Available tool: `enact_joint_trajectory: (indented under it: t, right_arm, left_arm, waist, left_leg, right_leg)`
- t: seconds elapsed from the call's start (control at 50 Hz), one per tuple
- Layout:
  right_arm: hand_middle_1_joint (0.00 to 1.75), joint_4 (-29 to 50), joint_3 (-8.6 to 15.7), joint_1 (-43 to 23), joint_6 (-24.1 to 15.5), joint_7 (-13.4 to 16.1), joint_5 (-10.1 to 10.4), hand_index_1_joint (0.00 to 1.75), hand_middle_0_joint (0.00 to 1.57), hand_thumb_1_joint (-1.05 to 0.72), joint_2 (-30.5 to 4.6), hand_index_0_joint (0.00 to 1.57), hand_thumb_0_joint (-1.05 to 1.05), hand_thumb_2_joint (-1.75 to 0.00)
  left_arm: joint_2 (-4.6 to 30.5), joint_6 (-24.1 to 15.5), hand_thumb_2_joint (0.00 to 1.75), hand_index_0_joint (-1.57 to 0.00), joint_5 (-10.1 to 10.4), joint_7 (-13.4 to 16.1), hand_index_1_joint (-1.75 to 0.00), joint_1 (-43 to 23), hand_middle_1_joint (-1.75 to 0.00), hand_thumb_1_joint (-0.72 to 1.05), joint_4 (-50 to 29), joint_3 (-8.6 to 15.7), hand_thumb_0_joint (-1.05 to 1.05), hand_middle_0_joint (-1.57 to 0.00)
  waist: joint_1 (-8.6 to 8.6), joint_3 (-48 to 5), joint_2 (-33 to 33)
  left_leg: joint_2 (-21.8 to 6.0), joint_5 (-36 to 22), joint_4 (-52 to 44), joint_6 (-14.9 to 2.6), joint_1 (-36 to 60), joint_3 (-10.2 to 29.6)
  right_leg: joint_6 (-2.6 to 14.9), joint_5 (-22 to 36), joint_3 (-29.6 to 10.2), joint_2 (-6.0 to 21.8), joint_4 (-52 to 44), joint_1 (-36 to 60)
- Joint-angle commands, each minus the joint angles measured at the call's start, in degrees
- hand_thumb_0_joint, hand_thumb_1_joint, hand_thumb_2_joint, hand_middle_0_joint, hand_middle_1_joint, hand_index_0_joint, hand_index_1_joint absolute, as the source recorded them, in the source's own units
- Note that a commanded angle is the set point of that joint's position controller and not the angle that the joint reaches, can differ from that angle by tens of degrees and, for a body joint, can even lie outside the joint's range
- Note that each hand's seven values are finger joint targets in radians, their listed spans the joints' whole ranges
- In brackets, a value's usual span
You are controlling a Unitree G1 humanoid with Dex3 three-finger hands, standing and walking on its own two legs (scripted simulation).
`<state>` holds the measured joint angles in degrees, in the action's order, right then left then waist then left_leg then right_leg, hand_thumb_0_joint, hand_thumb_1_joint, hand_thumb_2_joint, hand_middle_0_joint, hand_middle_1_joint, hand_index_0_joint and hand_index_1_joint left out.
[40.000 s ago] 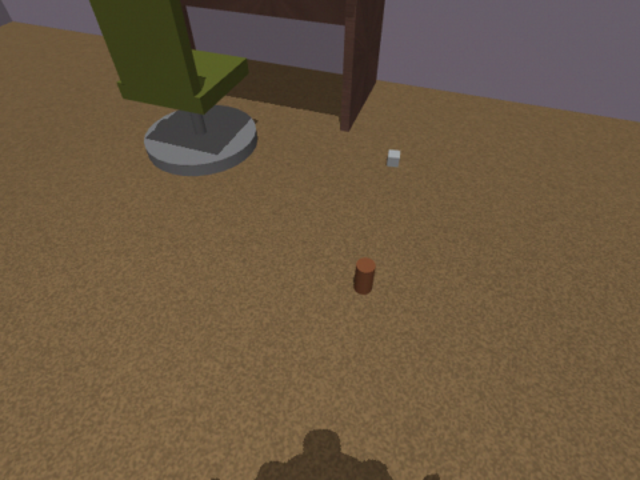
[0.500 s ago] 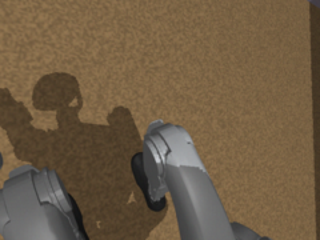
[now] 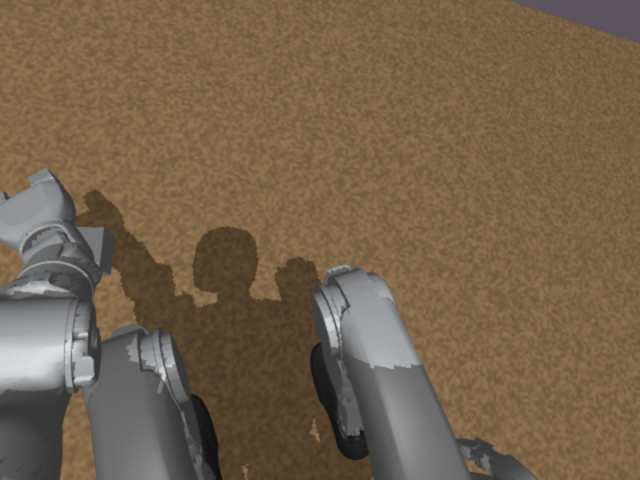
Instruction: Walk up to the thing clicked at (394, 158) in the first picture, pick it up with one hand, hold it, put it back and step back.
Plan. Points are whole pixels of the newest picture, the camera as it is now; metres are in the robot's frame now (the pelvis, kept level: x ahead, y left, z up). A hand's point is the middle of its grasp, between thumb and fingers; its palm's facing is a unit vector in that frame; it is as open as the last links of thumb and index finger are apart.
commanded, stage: home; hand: left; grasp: from above
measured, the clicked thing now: (87, 251) +0.49 +0.25 -0.31
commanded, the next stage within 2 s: none
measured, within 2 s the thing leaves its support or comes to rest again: neither
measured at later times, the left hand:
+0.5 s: hand out of the picture +0.39 +0.31 -0.11, palm faces -0.36 -0.29 -0.89, open 9.5 cm
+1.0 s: hand out of the picture +0.27 +0.24 +0.12, palm faces -0.07 -0.87 -0.49, open 7.4 cm
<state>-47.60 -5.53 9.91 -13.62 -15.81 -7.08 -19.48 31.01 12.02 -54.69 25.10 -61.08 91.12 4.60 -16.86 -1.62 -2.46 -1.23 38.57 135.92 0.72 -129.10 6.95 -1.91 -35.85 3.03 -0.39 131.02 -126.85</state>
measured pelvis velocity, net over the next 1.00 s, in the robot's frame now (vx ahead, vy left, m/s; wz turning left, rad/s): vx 0.03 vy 0.01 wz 0.08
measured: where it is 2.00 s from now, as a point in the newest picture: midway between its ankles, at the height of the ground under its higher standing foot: (279, 451)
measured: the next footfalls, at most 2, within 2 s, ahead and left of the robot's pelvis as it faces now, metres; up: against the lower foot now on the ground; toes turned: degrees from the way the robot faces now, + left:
none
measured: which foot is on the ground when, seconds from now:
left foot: down 0.00-1.00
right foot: down 0.00-1.00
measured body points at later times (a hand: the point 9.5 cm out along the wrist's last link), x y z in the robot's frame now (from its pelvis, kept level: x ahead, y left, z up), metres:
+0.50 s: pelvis +0.01 +0.01 +0.03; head +0.23 +0.07 +0.42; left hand +0.41 +0.32 -0.06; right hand +0.13 -0.27 -0.09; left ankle +0.09 +0.13 -0.31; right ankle +0.11 -0.12 -0.31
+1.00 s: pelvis +0.03 +0.01 +0.22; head +0.16 +0.04 +0.64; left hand +0.28 +0.28 +0.15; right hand +0.25 -0.22 +0.12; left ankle +0.08 +0.13 -0.31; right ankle +0.11 -0.13 -0.31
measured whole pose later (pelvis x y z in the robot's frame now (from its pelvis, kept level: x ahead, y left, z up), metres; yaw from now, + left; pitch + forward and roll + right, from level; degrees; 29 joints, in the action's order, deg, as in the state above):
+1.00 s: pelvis +0.03 +0.01 +0.22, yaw +4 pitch +27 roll -4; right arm -30.8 0.3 5.3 -4.4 1.6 2.3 -13.1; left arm 19.7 12.4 -12.2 3.4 4.5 9.8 1.9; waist -2.4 -11.5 -1.9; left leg -1.4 36.2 97.0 0.2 -88.6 3.8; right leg -1.5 -34.6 2.5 1.1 93.5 -86.3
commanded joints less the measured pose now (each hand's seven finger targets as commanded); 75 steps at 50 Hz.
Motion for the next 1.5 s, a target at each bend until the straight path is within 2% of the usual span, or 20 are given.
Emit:
enact_joint_trajectory:
  t: [0.0,0.06,0.16,0.18,0.26,0.34,0.4,0.46,0.54,0.58,0.6,0.66,0.76,0.84,0.92,1.04,1.16,1.24,1.38,1.48]
  right_arm:
    - [0.30,1.1,3.7,11.6,-1.0,1.9,0.3,0.30,0.20,-0.91,-12.2,0.20,0.00,-0.90]
    - [0.30,1.4,4.1,11.3,0.0,2.5,0.2,0.30,0.20,-0.91,-11.6,0.20,0.00,-0.90]
    - [0.30,2.1,5.9,12.8,1.7,3.2,-0.3,0.30,0.20,-0.88,-12.0,0.20,0.00,-0.89]
    - [0.30,1.9,6.3,13.0,1.9,3.4,-0.3,0.30,0.20,-0.88,-11.9,0.20,0.00,-0.89]
    - [0.30,4.8,11.5,12.8,3.5,4.9,0.9,0.30,0.20,-0.89,-13.5,0.20,0.00,-0.90]
    - [0.30,6.7,14.4,11.9,6.5,6.1,2.1,0.30,0.20,-0.89,-12.5,0.20,0.00,-0.90]
    - [0.30,7.2,15.5,12.2,8.4,7.4,3.1,0.30,0.20,-0.89,-11.6,0.20,0.00,-0.90]
    - [0.30,11.0,15.2,8.5,9.0,8.3,4.7,0.30,0.20,-0.89,-9.8,0.20,0.00,-0.90]
    - [0.30,12.6,13.8,5.2,9.8,10.2,6.1,0.30,0.20,-0.89,-10.1,0.20,0.00,-0.90]
    - [0.30,14.2,13.4,3.8,10.4,10.7,6.7,0.30,0.20,-0.90,-9.6,0.20,0.00,-0.90]
    - [0.30,16.6,13.1,2.2,10.1,11.0,7.0,0.30,0.20,-0.90,-8.4,0.20,0.00,-0.90]
    - [0.30,18.3,12.0,-0.7,9.0,12.4,7.8,0.30,0.20,-0.90,-7.2,0.20,0.00,-0.90]
    - [0.30,21.3,11.1,-3.2,7.7,14.9,8.8,0.30,0.20,-0.90,-5.1,0.20,0.00,-0.90]
    - [0.30,22.4,10.6,-3.7,7.3,16.9,9.3,0.30,0.20,-0.90,-3.8,0.20,0.00,-0.90]
    - [0.30,23.8,10.2,-3.4,6.7,18.6,9.7,0.30,0.20,-0.90,-3.4,0.20,0.00,-0.90]
    - [0.30,24.2,8.5,-0.7,4.8,21.1,10.3,0.30,0.20,-0.90,-1.8,0.20,0.00,-0.90]
    - [0.30,23.5,7.0,2.7,3.0,24.0,10.1,0.30,0.20,-0.90,-0.3,0.20,0.00,-0.90]
    - [0.30,24.7,6.5,4.6,2.1,25.5,9.7,0.30,0.20,-0.90,-0.1,0.20,0.00,-0.90]
    - [0.30,26.0,6.2,5.2,0.4,26.9,8.8,0.30,0.20,-0.90,0.7,0.20,0.00,-0.90]
    - [0.30,26.8,6.6,4.9,-0.9,27.1,8.3,0.30,0.20,-0.90,0.3,0.20,0.00,-0.90]
  left_arm:
    - [18.4,-4.2,0.80,-0.30,-3.2,2.4,-0.78,-13.7,-0.78,-0.29,-9.2,1.9,0.00,-0.30]
    - [20.1,-7.5,0.77,-0.32,-4.3,0.8,-0.75,-10.2,-0.75,-0.26,-9.7,1.9,0.00,-0.32]
    - [21.5,-14.8,1.11,-0.26,-4.3,-3.1,-0.76,-10.1,-0.73,0.07,-18.3,2.3,0.00,-0.28]
    - [19.6,-16.1,1.09,-0.25,-4.3,-4.0,-0.75,-7.8,-0.73,0.04,-20.1,1.0,0.00,-0.28]
    - [21.8,-20.3,0.98,-0.23,-2.2,-6.7,-0.63,5.3,-0.61,0.13,-41.2,4.1,0.00,-0.25]
    - [18.9,-20.8,1.03,-0.24,-1.3,-9.3,-0.58,9.3,-0.57,0.40,-50.7,3.5,0.00,-0.25]
    - [17.3,-19.8,1.04,-0.24,2.5,-10.6,-0.55,13.7,-0.53,0.53,-57.7,4.3,0.00,-0.25]
    - [10.4,-18.6,1.05,-0.23,7.9,-13.5,-0.50,18.1,-0.49,0.69,-69.1,-0.8,0.00,-0.25]
    - [7.4,-14.8,0.98,-0.22,13.9,-18.4,-0.42,32.1,-0.42,0.75,-58.6,-0.6,0.00,-0.23]
    - [7.9,-12.7,1.00,-0.22,17.7,-20.1,-0.42,35.8,-0.42,0.80,-63.9,-0.1,0.00,-0.23]
    - [3.0,-12.3,0.99,-0.22,20.7,-21.3,-0.40,35.4,-0.39,0.84,-72.3,-3.7,0.00,-0.22]
    - [2.6,-10.3,0.91,-0.20,27.1,-22.8,-0.31,41.8,-0.31,0.90,-75.2,-2.2,0.00,-0.20]
    - [4.9,-8.7,0.96,-0.21,32.0,-21.3,-0.35,45.7,-0.35,0.90,-87.2,3.2,0.00,-0.21]
    - [1.6,-6.2,0.90,-0.20,35.8,-20.0,-0.30,52.7,-0.30,0.89,-89.6,3.7,0.00,-0.20]
    - [-3.5,-1.7,0.90,-0.20,43.2,-20.6,-0.30,62.2,-0.30,0.90,-92.6,1.7,0.00,-0.20]
    - [-6.7,3.8,0.90,-0.20,51.4,-20.8,-0.30,69.2,-0.30,0.90,-98.7,0.1,0.00,-0.20]
    - [-10.0,6.9,0.89,-0.20,56.1,-19.9,-0.30,76.8,-0.30,0.89,-100.6,2.0,0.00,-0.20]
    - [-11.5,8.9,0.87,-0.19,57.8,-20.2,-0.29,82.0,-0.29,0.85,-103.5,2.0,0.00,-0.19]
    - [-13.4,11.8,0.79,-0.18,58.5,-21.0,-0.27,88.9,-0.27,0.71,-108.3,0.8,0.00,-0.18]
    - [-13.5,12.3,0.83,-0.19,58.4,-22.4,-0.28,90.8,-0.28,0.78,-109.0,0.5,0.00,-0.19]
  waist:
    - [2.01,-38.8,-9.1]
    - [2.61,-36.8,-6.0]
    - [3.22,-38.7,-6.7]
    - [3.94,-40.8,-8.6]
    - [9.40,-52.5,-18.9]
    - [10.37,-53.8,-19.1]
    - [11.44,-51.4,-15.8]
    - [11.72,-51.5,-14.3]
    - [11.14,-37.0,-4.6]
    - [12.61,-36.8,-3.0]
    - [12.72,-39.4,-3.8]
    - [13.25,-36.7,-1.2]
    - [14.73,-39.3,-4.1]
    - [14.50,-37.3,-4.6]
    - [13.98,-33.8,-3.6]
    - [12.45,-29.6,-2.2]
    - [12.85,-25.7,-2.3]
    - [13.24,-22.5,-3.9]
    - [13.63,-15.2,-2.5]
    - [13.72,-12.1,1.0]
  left_leg:
    - [1.6,-5.9,-13.4,-2.47,20.1,-6.3]
    - [1.3,-7.4,-10.9,-2.94,16.1,-6.8]
    - [1.3,-8.4,-9.1,-2.37,17.7,-6.8]
    - [1.3,-9.4,-10.1,-2.12,20.8,-6.3]
    - [1.3,-16.6,-15.1,-0.05,36.5,-5.1]
    - [0.7,-16.5,-19.5,0.14,41.1,-3.6]
    - [0.8,-14.7,-22.1,-0.58,41.7,-2.9]
    - [0.6,-11.7,-27.1,-1.23,43.4,-2.2]
    - [0.6,-4.4,-32.4,-2.48,37.2,-0.4]
    - [0.6,-0.9,-35.4,-2.91,38.1,-0.9]
    - [0.8,-1.1,-37.0,-2.92,40.5,-1.5]
    - [0.6,0.4,-40.6,-3.11,42.5,-2.0]
    - [1.0,-2.3,-44.6,-3.11,48.1,-4.2]
    - [1.0,-3.1,-50.4,-2.62,54.1,-3.7]
    - [0.6,1.1,-58.6,-2.49,60.6,-1.6]
    - [0.4,-5.8,-66.4,-1.88,70.7,-1.0]
    - [0.4,-19.1,-73.0,-1.48,80.7,-2.2]
    - [0.7,-22.6,-78.6,-1.34,87.0,-3.1]
    - [0.9,-24.4,-85.0,-1.33,92.2,-3.8]
    - [1.2,-23.9,-87.0,-1.84,93.2,-4.1]
  right_leg:
    - [3.59,3.0,3.2,-2.1,-14.1,23.6]
    - [3.02,4.6,2.5,-2.1,-13.6,25.5]
    - [2.92,5.7,3.6,-1.4,-13.0,26.3]
    - [3.08,7.4,4.4,-1.2,-12.6,25.2]
    - [4.70,12.7,5.1,-0.1,-11.4,23.6]
    - [4.88,12.8,4.4,0.1,-12.4,20.5]
    - [4.59,11.7,4.0,0.5,-15.6,21.1]
    - [3.90,11.1,3.5,0.2,-19.4,24.8]
    - [3.14,6.8,3.6,-0.4,-24.1,26.0]
    - [3.14,4.3,2.7,-0.5,-27.6,30.4]
    - [3.19,4.8,2.5,-0.5,-29.8,32.9]
    - [2.85,3.5,2.0,-0.7,-34.2,38.0]
    - [3.06,4.8,-0.5,-0.2,-40.3,45.9]
    - [3.19,5.0,-0.9,0.0,-45.1,50.3]
    - [2.72,2.5,-0.4,-0.2,-52.2,55.8]
    - [2.47,7.4,-0.5,-0.6,-61.5,65.6]
    - [2.67,17.0,-0.3,-0.6,-69.6,76.2]
    - [2.69,20.1,0.0,-0.4,-75.6,83.0]
    - [2.32,21.6,1.2,-0.9,-83.1,89.7]
    - [1.91,20.9,1.5,-1.0,-85.8,91.9]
